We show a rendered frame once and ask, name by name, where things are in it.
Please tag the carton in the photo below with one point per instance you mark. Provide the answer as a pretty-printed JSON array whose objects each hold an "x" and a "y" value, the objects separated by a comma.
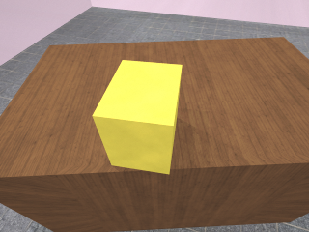
[{"x": 137, "y": 115}]

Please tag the pedestal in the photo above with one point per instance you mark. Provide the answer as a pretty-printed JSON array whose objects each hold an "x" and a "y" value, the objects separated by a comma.
[{"x": 241, "y": 145}]

